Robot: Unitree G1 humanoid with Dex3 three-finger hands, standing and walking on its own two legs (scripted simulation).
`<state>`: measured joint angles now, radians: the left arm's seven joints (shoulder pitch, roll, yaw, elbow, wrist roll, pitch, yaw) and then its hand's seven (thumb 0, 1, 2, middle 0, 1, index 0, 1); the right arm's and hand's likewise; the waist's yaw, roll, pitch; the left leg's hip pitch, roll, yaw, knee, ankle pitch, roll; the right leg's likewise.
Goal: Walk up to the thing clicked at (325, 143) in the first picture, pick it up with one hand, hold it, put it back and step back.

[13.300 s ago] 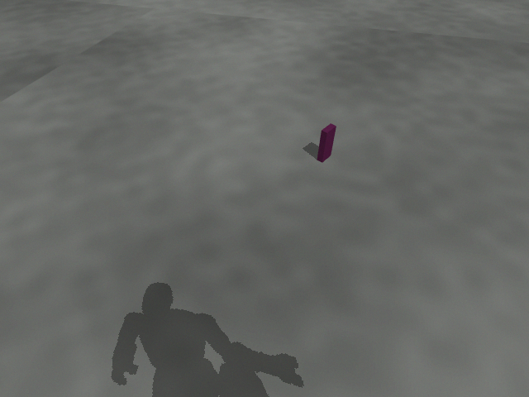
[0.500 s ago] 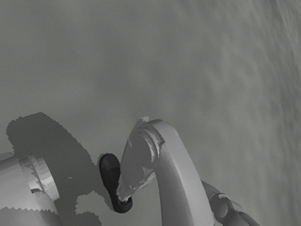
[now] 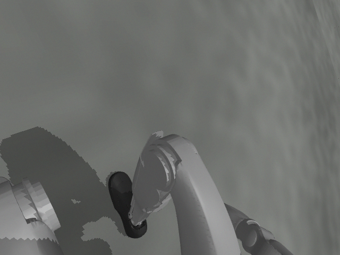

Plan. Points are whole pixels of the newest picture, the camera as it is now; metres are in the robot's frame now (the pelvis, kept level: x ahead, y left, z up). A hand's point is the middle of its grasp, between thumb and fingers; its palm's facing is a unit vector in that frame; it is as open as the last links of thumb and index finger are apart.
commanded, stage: close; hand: left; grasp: from the side
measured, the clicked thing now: out of the picture +0.52 +0.32 -0.20
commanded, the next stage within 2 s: settle in 0.68 s
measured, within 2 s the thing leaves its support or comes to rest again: leaves its support in 1.16 s
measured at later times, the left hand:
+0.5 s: hand out of the picture +0.49 +0.35 -0.17, palm faces +0.49 -0.87 -0.07, open 8.3 cm
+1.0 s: hand out of the picture +0.49 +0.35 -0.17, palm faces +0.49 -0.87 -0.07, open 8.5 cm
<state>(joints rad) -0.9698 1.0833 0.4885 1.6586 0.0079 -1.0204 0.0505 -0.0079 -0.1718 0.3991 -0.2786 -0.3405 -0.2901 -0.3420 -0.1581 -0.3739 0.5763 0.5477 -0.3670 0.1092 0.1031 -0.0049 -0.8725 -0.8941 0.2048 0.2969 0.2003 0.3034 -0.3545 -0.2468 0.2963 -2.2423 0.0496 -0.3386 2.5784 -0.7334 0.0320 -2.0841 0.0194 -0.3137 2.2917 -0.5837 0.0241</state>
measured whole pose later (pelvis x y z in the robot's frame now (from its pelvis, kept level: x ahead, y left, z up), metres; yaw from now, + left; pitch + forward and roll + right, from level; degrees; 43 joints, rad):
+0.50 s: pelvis +0.00 +0.00 +0.00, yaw +0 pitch +19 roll -19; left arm -0.96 1.09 0.52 1.65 0.01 -1.00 0.04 0.00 0.18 0.74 -0.71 -0.75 -0.68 -0.72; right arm -0.17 -0.37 0.58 0.53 -0.36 0.13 0.09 -0.01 -0.87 -0.89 0.20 0.30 0.20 0.30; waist -0.36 -0.25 0.30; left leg -2.25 0.05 -0.32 2.58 -0.73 0.04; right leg -2.09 0.02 -0.30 2.29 -0.58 0.03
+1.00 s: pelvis +0.00 +0.00 +0.00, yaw +0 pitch +19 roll -19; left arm -0.97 1.11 0.51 1.62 0.01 -0.98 0.03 0.02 -0.15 1.00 -0.79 -1.08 -0.79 -1.07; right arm -0.15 -0.37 0.58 0.52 -0.35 0.14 0.09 -0.01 -0.89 -0.90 0.20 0.30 0.20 0.30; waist -0.36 -0.25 0.31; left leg -2.24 0.05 -0.32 2.58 -0.73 0.04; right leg -2.09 0.02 -0.30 2.29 -0.58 0.03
